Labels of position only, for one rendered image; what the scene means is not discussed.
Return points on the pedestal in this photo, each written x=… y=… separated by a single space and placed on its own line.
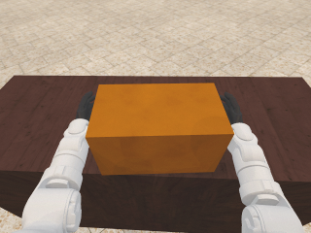
x=35 y=111

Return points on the carton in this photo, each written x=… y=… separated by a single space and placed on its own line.
x=158 y=128

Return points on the left robot upper arm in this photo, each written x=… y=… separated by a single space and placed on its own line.
x=53 y=210

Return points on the left robot hand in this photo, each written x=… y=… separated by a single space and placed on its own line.
x=85 y=107

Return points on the robot left forearm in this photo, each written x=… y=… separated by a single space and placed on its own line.
x=68 y=162

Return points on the right robot upper arm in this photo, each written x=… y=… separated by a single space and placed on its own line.
x=269 y=219

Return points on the right robot hand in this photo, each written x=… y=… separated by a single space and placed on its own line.
x=232 y=108

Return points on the robot right forearm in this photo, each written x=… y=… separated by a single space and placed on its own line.
x=257 y=186

